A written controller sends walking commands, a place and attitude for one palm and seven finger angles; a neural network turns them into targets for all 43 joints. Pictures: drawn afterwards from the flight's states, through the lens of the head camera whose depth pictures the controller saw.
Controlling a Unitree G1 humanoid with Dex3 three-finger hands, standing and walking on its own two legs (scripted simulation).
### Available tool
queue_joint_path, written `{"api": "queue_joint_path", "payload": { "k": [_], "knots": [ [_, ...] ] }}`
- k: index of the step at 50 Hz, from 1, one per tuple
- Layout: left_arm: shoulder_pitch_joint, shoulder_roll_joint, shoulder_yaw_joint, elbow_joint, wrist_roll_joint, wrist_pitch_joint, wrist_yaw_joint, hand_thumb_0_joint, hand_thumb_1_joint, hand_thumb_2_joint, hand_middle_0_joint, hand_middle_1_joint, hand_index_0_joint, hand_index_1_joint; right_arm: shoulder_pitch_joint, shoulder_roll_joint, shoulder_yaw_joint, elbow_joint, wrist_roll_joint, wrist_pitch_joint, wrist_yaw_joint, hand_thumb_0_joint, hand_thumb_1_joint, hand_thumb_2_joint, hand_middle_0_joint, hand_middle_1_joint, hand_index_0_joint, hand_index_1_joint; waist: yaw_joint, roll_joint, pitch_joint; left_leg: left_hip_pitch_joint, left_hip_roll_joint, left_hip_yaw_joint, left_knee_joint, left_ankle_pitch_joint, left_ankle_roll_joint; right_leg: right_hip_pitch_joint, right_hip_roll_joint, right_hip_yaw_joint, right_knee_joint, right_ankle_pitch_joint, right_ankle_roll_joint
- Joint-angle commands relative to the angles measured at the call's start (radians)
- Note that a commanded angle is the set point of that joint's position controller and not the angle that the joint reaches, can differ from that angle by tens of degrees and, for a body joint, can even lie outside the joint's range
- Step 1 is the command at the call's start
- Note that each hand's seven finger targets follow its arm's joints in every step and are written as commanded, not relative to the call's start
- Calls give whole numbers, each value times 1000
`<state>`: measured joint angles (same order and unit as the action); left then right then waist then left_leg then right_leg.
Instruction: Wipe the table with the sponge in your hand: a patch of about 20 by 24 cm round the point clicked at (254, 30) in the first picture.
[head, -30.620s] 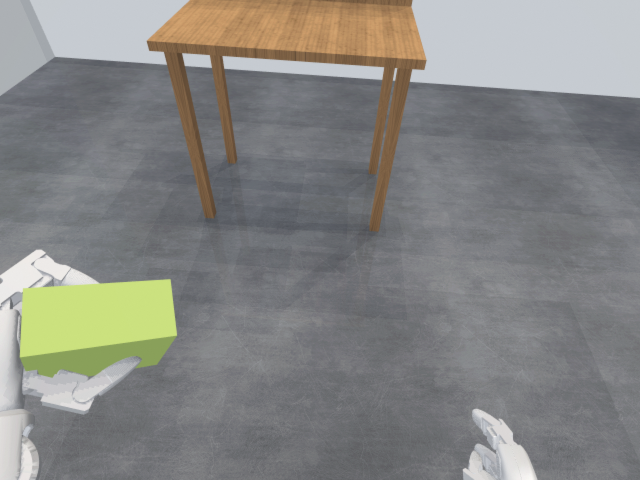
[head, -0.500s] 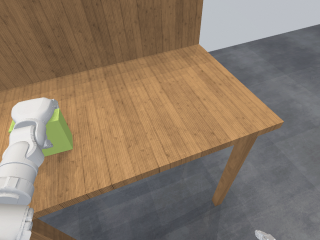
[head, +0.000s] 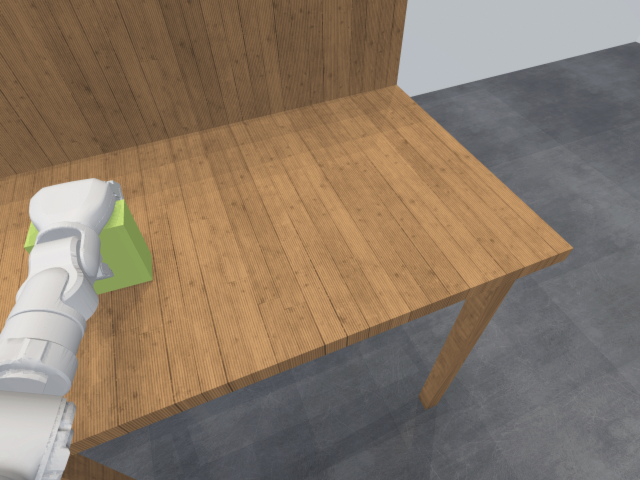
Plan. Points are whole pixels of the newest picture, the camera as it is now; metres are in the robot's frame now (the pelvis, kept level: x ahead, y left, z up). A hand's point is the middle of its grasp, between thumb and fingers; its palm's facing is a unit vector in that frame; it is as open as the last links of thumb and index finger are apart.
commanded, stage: slide across to the middle lane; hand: left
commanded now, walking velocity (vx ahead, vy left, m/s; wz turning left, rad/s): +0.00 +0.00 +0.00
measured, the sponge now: (101, 259) +0.38 +0.34 +0.06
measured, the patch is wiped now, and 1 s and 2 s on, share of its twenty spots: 0.40 0.65 0.75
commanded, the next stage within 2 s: wipe back along the middle lane in 0.34 s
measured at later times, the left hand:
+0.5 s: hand (139, 223) +0.41 +0.28 +0.09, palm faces -0.05 -0.02 -1.00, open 9.7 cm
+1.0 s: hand (152, 245) +0.38 +0.25 +0.09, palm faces +0.01 -0.02 -1.00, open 9.7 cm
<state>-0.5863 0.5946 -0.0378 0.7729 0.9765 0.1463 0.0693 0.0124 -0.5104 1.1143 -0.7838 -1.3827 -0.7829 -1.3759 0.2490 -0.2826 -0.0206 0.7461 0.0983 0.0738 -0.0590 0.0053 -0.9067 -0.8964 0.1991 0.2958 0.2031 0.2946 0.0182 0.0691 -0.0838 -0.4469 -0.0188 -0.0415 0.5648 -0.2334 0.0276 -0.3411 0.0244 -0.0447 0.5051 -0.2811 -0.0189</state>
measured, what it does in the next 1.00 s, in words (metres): stands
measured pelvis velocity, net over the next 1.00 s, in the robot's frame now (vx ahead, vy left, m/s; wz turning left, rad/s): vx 0.03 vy -0.01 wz -0.01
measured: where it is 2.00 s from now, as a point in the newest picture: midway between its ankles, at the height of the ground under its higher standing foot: outside the picture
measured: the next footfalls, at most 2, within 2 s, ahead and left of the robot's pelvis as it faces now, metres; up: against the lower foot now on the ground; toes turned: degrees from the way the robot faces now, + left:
none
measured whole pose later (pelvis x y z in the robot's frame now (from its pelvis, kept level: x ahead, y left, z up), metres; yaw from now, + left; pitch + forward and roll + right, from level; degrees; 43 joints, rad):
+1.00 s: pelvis +0.03 -0.01 +0.00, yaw -1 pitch +4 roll +0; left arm -0.30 0.43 -0.16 0.33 0.96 0.46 0.07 0.03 -0.47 1.10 -0.71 -1.45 -0.73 -1.43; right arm 0.11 -0.29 0.01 0.67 0.09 0.14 -0.01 0.01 -0.91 -0.90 0.20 0.30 0.20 0.29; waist 0.04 0.09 -0.10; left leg -0.31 -0.01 -0.03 0.51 -0.27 0.01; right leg -0.22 0.03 -0.02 0.47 -0.32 -0.03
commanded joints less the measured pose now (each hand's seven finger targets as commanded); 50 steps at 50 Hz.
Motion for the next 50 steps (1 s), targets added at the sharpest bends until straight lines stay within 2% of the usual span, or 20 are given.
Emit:
{"api": "queue_joint_path", "payload": {
  "k": [1,9,12,14,16,21,24,26,29,31,34,36,38,39,41,44,46,48,49,50],
  "knots": [
    [-419,144,-2,-248,-9,21,29,0,100,1300,-1200,-1600,-1200,-1600,-103,-124,-33,-137,-5,-55,-1,0,-900,-900,200,300,200,300,-33,-7,-252,269,-4,-25,-75,151,27,2,15,12,-82,153,-46],
    [-352,92,4,-289,-7,113,44,0,100,1300,-1200,-1600,-1200,-1600,-158,-114,-22,-162,-15,-46,21,0,-900,-900,200,300,200,300,6,-2,-278,306,6,-45,-90,256,4,29,22,-7,-67,200,-56],
    [-358,40,-41,-298,0,153,47,0,100,1300,-1200,-1600,-1200,-1600,-159,-111,-22,-164,-17,-38,28,0,-900,-900,200,300,200,300,-3,-33,-292,325,6,-35,-74,307,4,42,21,-13,-63,248,-52],
    [-343,77,0,-305,-19,174,46,0,100,1300,-1200,-1600,-1200,-1600,-178,-115,-16,-169,-17,-33,26,0,-900,-900,200,300,200,300,8,-39,-294,313,2,-34,-78,320,3,73,19,-5,-68,277,-52],
    [-397,53,-41,-295,-7,193,37,0,100,1300,-1200,-1600,-1200,-1600,-177,-111,-11,-162,-14,-26,24,0,-900,-900,200,300,200,300,-15,-57,-277,310,1,-27,-77,304,6,68,16,-12,-68,282,-47],
    [-451,-14,-106,-301,-5,206,9,0,100,1300,-1200,-1600,-1200,-1600,-174,-104,-7,-165,-13,-28,22,0,-900,-900,200,300,200,300,-27,-33,-289,345,-4,-27,-60,348,10,65,14,-9,-65,328,-51],
    [-342,-1,-73,-316,-1,207,-5,0,100,1300,-1200,-1600,-1200,-1600,-182,-107,-8,-177,-19,-18,26,0,-900,-900,200,300,200,300,0,-19,-313,349,-7,-27,-51,414,8,103,14,-3,-60,383,-56],
    [-310,-49,-116,-347,3,206,-14,0,100,1300,-1200,-1600,-1200,-1600,-187,-103,-7,-186,-19,-10,34,0,-900,-900,200,300,200,300,-9,-44,-303,342,-5,-19,-42,434,12,107,10,-7,-54,420,-49],
    [-173,9,-33,-367,-16,219,-11,0,100,1300,-1200,-1600,-1200,-1600,-209,-113,-8,-196,-24,3,38,0,-900,-900,200,300,200,300,22,-76,-304,309,-7,-10,-48,435,15,161,9,3,-55,465,-47],
    [-158,-45,-81,-389,-24,234,-15,0,100,1300,-1200,-1600,-1200,-1600,-212,-108,-8,-202,-18,8,42,0,-900,-900,200,300,200,300,5,-100,-274,296,-7,1,-48,418,19,157,5,-4,-55,478,-39],
    [-70,-1,-35,-436,-32,256,-12,0,100,1300,-1200,-1600,-1200,-1600,-241,-116,-7,-209,-18,14,44,0,-900,-900,200,300,200,300,28,-85,-266,282,-11,1,-59,406,18,183,7,5,-55,479,-43],
    [-54,-60,-89,-460,-42,271,-19,0,100,1300,-1200,-1600,-1200,-1600,-245,-108,-5,-215,-13,14,47,0,-900,-900,200,300,200,300,15,-88,-242,281,-12,10,-58,383,22,171,5,1,-60,473,-37],
    [-21,-36,-63,-457,-51,285,-20,0,100,1300,-1200,-1600,-1200,-1600,-251,-112,-5,-212,-12,17,45,0,-900,-900,200,300,200,300,20,-113,-236,268,-14,15,-63,358,22,185,5,6,-62,476,-35],
    [26,26,1,-461,-53,290,-16,0,100,1300,-1200,-1600,-1200,-1600,-259,-121,-7,-209,-15,18,43,0,-900,-900,200,300,200,300,39,-112,-244,261,-15,16,-65,356,21,208,7,17,-60,483,-38],
    [47,-60,-75,-506,-61,298,-26,0,100,1300,-1200,-1600,-1200,-1600,-268,-108,-3,-227,-9,15,47,0,-900,-900,200,300,200,300,27,-113,-236,264,-16,20,-65,366,22,204,3,4,-57,495,-33],
    [114,-31,-44,-517,-54,315,-29,0,100,1300,-1200,-1600,-1200,-1600,-281,-115,-3,-225,-11,19,50,0,-900,-900,200,300,200,300,40,-93,-208,261,-15,21,-66,358,21,195,8,17,-58,488,-38],
    [122,-86,-94,-541,-60,321,-34,0,100,1300,-1200,-1600,-1200,-1600,-288,-107,1,-237,-7,18,52,0,-900,-900,200,300,200,300,27,-115,-193,253,-15,25,-67,337,22,187,5,8,-59,477,-32],
    [138,-78,-86,-535,-60,333,-33,0,100,1300,-1200,-1600,-1200,-1600,-295,-108,2,-237,-6,20,50,0,-900,-900,200,300,200,300,30,-126,-181,243,-15,30,-73,305,20,183,5,14,-64,453,-29],
    [147,-29,-38,-554,-57,332,-28,0,100,1300,-1200,-1600,-1200,-1600,-302,-114,-1,-232,-8,21,48,0,-900,-900,200,300,200,300,40,-117,-188,247,-13,24,-74,303,19,187,8,26,-63,443,-36],
    [163,-93,-93,-572,-61,335,-29,0,100,1300,-1200,-1600,-1200,-1600,-307,-105,1,-249,-8,19,50,0,-900,-900,200,300,200,300,38,-106,-200,253,-18,29,-69,317,21,196,7,13,-56,455,-34]
  ]
}}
